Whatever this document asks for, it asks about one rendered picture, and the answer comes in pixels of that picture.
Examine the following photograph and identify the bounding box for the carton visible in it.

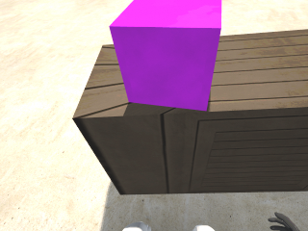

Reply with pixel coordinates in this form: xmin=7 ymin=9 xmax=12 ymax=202
xmin=109 ymin=0 xmax=222 ymax=112

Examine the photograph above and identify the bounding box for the robot right hand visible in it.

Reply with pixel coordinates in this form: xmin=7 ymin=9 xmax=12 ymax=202
xmin=268 ymin=212 xmax=300 ymax=231

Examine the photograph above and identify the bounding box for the pedestal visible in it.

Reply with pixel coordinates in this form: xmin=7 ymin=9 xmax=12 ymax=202
xmin=72 ymin=29 xmax=308 ymax=195

